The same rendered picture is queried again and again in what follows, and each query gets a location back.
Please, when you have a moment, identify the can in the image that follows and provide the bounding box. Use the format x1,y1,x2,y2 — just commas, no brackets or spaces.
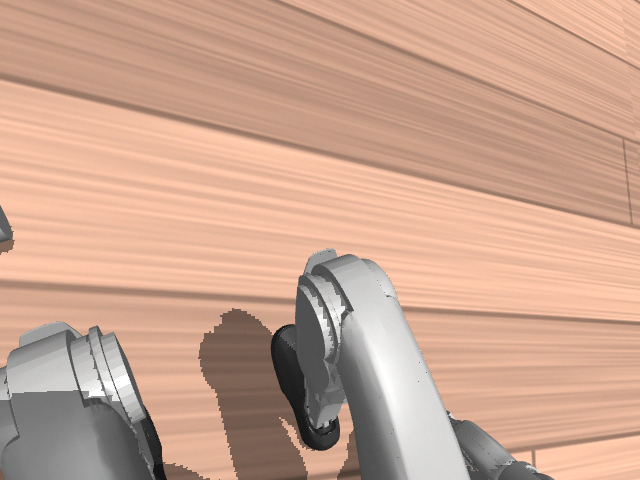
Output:
0,206,13,243

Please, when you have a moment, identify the right robot hand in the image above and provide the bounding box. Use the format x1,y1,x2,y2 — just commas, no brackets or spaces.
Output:
446,410,517,480

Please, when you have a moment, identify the right robot foot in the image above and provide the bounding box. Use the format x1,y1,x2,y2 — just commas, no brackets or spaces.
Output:
271,324,340,451

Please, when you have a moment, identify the right robot arm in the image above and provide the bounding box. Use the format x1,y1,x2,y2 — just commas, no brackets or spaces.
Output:
498,461,554,480

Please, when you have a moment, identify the left robot foot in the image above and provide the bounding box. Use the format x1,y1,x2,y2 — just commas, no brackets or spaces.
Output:
140,404,167,480

